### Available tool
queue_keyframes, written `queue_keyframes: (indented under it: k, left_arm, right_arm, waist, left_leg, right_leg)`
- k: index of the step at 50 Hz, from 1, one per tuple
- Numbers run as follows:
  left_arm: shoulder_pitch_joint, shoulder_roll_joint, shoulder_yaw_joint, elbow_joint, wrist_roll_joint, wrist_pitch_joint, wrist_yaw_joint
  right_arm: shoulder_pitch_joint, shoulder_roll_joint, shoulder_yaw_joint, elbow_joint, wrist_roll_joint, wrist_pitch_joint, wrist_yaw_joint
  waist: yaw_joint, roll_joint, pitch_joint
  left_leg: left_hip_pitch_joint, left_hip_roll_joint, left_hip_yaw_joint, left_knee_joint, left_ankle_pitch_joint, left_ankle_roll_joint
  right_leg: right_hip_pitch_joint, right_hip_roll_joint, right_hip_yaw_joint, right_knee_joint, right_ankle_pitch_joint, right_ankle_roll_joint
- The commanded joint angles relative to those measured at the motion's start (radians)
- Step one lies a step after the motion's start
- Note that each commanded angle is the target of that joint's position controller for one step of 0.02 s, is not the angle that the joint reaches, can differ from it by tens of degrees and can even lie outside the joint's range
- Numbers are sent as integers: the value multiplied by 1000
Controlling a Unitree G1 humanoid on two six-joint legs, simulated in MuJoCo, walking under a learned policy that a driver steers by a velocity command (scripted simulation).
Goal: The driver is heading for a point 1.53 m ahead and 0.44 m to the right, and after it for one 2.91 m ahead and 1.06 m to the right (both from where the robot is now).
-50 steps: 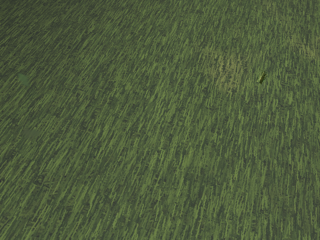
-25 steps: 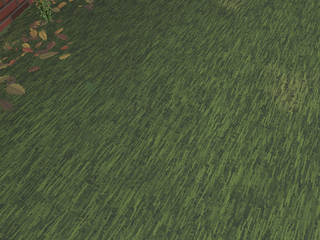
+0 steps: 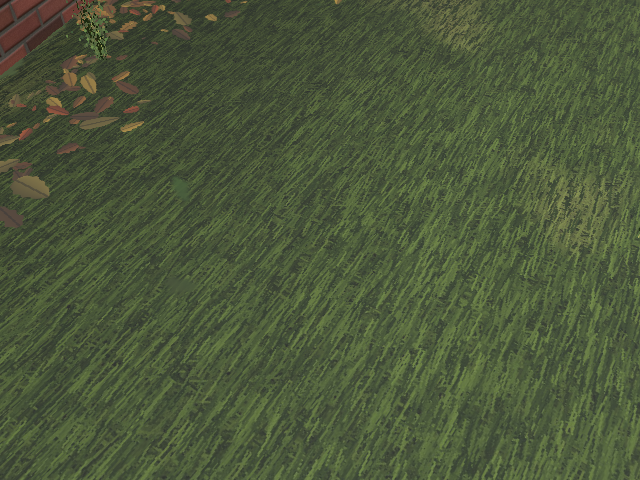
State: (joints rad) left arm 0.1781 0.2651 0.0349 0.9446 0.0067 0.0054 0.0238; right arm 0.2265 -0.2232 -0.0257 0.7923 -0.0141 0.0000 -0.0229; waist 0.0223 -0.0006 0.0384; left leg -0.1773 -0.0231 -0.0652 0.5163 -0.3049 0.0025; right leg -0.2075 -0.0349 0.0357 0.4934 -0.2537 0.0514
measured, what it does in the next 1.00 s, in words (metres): walks ahead: left foot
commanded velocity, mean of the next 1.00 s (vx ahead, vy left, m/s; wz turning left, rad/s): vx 0.34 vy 0.00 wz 0.00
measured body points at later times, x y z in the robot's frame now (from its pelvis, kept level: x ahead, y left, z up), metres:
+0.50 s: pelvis +0.09 -0.04 +0.01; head +0.10 -0.06 +0.46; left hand +0.05 +0.22 -0.12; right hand +0.22 -0.31 -0.11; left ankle +0.12 +0.12 -0.66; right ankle +0.02 -0.13 -0.74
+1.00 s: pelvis +0.37 +0.01 +0.01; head +0.39 +0.02 +0.46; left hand +0.48 +0.29 -0.12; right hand +0.42 -0.26 -0.12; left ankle +0.39 +0.10 -0.74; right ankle +0.40 -0.15 -0.66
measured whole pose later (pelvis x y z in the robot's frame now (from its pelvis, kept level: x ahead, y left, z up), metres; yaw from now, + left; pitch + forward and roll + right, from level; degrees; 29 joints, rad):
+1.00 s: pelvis +0.37 +0.01 +0.01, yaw -1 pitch +0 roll +2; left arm 0.21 0.29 0.05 0.90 -0.01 -0.08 0.01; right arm 0.27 -0.25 -0.05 0.93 0.00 -0.10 0.03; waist -0.03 -0.04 0.04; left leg -0.17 -0.08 0.06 0.30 -0.13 0.07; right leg -0.57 -0.12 0.04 1.08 -0.27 -0.02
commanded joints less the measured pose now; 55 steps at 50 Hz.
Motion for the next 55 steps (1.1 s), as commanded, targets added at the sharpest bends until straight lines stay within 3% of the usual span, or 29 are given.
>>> queue_keyframes:
  k: [1, 4, 6, 7, 9, 10, 12, 14, 15, 16, 17, 18, 19, 23, 25, 28, 33, 36, 38, 39, 40, 41, 42, 43, 44, 46, 49, 51, 55]
  left_arm:
    - [-8, 106, 21, -19, -2, -10, 8]
    - [1, 106, 21, 7, -3, -8, 12]
    - [19, 95, 19, 28, -9, -6, 15]
    - [10, 92, 20, 26, -15, -8, 16]
    - [-30, 76, 16, -2, -21, -31, 10]
    - [-42, 73, 15, -13, -28, -49, 3]
    - [-13, 74, 18, -9, -42, -80, -17]
    - [134, 68, 24, 59, -40, -99, -32]
    - [223, 85, 34, 103, -27, -100, -35]
    - [334, 166, 53, 125, -21, -102, -33]
    - [383, 243, 63, 126, -9, -112, -47]
    - [294, 184, 43, 101, -5, -121, -46]
    - [236, 134, 30, 75, -12, -125, -43]
    - [249, 72, 5, 69, -9, -110, -40]
    - [282, 87, 4, 73, -7, -99, -28]
    - [282, 119, 5, 62, -5, -88, -11]
    - [330, 136, 14, 78, -23, -86, -5]
    - [302, 162, 30, 68, -22, -76, -4]
    - [279, 163, 32, 54, -9, -58, -4]
    - [282, 134, 18, 29, 5, -56, -4]
    - [428, -34, -27, 19, 1, -76, -19]
    - [353, 61, -5, 25, -28, -106, -25]
    - [235, 133, 17, -24, -58, -125, -28]
    - [175, 135, 17, -40, -58, -134, -22]
    - [152, 125, 24, -42, -44, -132, -15]
    - [194, 85, 25, -35, -29, -107, -13]
    - [150, 66, 25, -63, -17, -80, -7]
    - [90, 59, 22, -91, -5, -78, -8]
    - [-36, 38, 7, -122, -11, -81, -29]
  right_arm:
    - [2, -121, -30, -32, 2, -14, -4]
    - [8, -118, -28, -5, 4, -15, -4]
    - [34, -134, -35, 21, 11, -8, -10]
    - [43, -161, -44, 25, 16, -4, -11]
    - [85, -203, -55, 34, 24, -11, -11]
    - [95, -215, -60, 41, 30, -20, -11]
    - [52, -197, -56, 35, 36, -36, -10]
    - [-45, -181, -51, 11, 47, -34, -6]
    - [-68, -147, -42, -1, 37, -36, -5]
    - [-90, -71, -21, -28, 28, -46, -3]
    - [-100, -99, -32, -64, 44, -63, -11]
    - [-66, -140, -42, -48, 63, -78, -7]
    - [-41, -142, -42, -27, 65, -89, 4]
    - [-94, -124, -52, -20, 33, -101, 28]
    - [-136, -91, -43, -34, 31, -94, 37]
    - [-258, -55, -24, -77, 35, -93, 44]
    - [-368, -81, -18, -119, 46, -98, 65]
    - [-314, -132, -37, -113, 42, -104, 71]
    - [-51, -200, -76, -35, 44, -97, 57]
    - [136, -251, -92, 9, 34, -90, 45]
    - [213, -324, -105, 43, 24, -89, 52]
    - [185, -218, -76, 46, 29, -90, 54]
    - [80, -183, -62, 37, 31, -95, 52]
    - [-2, -162, -55, 23, 25, -101, 53]
    - [-48, -138, -49, 21, 15, -108, 57]
    - [-74, -108, -41, 33, 5, -116, 62]
    - [-50, -140, -42, 66, 10, -125, 55]
    - [-38, -164, -45, 83, 1, -119, 41]
    - [13, -189, -43, 115, -3, -106, 20]
  waist:
    - [-3, 14, -23]
    - [-3, 13, -22]
    - [-12, 40, -28]
    - [-23, 77, 4]
    - [-50, 184, 76]
    - [-53, 210, 110]
    - [-20, 206, 130]
    - [66, 149, 84]
    - [93, 75, 47]
    - [117, -167, 1]
    - [118, -304, 9]
    - [66, -179, 63]
    - [42, -130, 94]
    - [41, -110, 53]
    - [48, -96, 45]
    - [67, -83, 74]
    - [66, -98, 123]
    - [-3, -111, 53]
    - [-140, -120, -123]
    - [-206, -49, -258]
    - [-117, 254, -438]
    - [-150, 198, -391]
    - [-124, 166, -197]
    - [-91, 66, -120]
    - [-57, 28, -67]
    - [-2, 67, -62]
    - [18, 55, 0]
    - [15, 48, 7]
    - [-42, 47, -37]
  left_leg:
    - [-43, 56, -54, -117, 168, 22]
    - [-39, 50, -46, -117, 179, 21]
    - [-38, 39, -52, -148, -106, 42]
    - [-61, 63, -100, -184, -305, 73]
    - [-73, 201, -303, -308, -546, 161]
    - [-103, 263, -394, -345, -553, 202]
    - [-93, 289, -401, -339, -448, 214]
    - [-202, 196, -246, -253, -303, 149]
    - [-267, 122, -147, -113, -189, 107]
    - [-397, 0, 26, 207, -130, 29]
    - [-554, -54, 13, 437, -283, 12]
    - [-618, 17, -57, 578, -247, 28]
    - [-646, 57, -56, 608, -138, 47]
    - [-614, 121, 29, 501, 106, 40]
    - [-607, 114, 64, 423, 156, 11]
    - [-522, 89, 98, 210, 270, -14]
    - [-433, 64, 94, 31, 353, 14]
    - [-322, 30, 101, 2, 284, 66]
    - [19, -23, 139, 1, 259, 120]
    - [345, 133, -40, 38, 203, 177]
    - [664, 397, -569, -91, -94, 356]
    - [596, 394, -716, -244, -203, 334]
    - [437, 362, -554, -265, -145, 281]
    - [279, 326, -420, -289, -8, 257]
    - [154, 287, -313, -312, 119, 243]
    - [35, 236, -206, -361, 193, 235]
    - [-66, 232, -105, -396, 432, 257]
    - [-72, 212, -13, -374, 638, 245]
    - [-45, 177, 106, -346, 666, 195]
  right_leg:
    - [30, -7, 4, -56, 127, -7]
    - [32, -7, 3, -58, 132, -8]
    - [3, 40, -50, -12, -71, -16]
    - [-54, 66, -80, 45, -186, -24]
    - [-194, 72, -100, 197, -225, -43]
    - [-216, 40, -66, 259, -207, -63]
    - [-225, 0, -36, 228, -240, -111]
    - [60, 30, -76, -11, -70, -135]
    - [199, 18, -21, -52, -14, -125]
    - [311, -171, 300, -217, -208, -191]
    - [346, -346, 678, -349, -306, -320]
    - [307, -365, 665, -346, -333, -337]
    - [296, -315, 546, -341, -308, -303]
    - [309, -193, 236, -352, 117, -216]
    - [303, -174, 159, -353, 281, -224]
    - [205, -147, 83, -387, 301, -220]
    - [215, -195, 55, -404, 312, -223]
    - [311, -226, 32, -280, 638, -194]
    - [268, -175, -16, 33, 915, -156]
    - [37, -134, -26, 324, 663, -133]
    - [-332, 77, -17, 713, -117, -71]
    - [-442, 68, 112, 847, -293, -89]
    - [-518, 14, 89, 872, -222, -107]
    - [-479, -40, 69, 826, -125, -113]
    - [-437, -74, 54, 766, -67, -106]
    - [-332, -112, 60, 697, -22, -98]
    - [-342, -118, 28, 582, 2, -59]
    - [-354, -108, 9, 441, 96, -32]
    - [-235, -47, -33, 173, 367, -41]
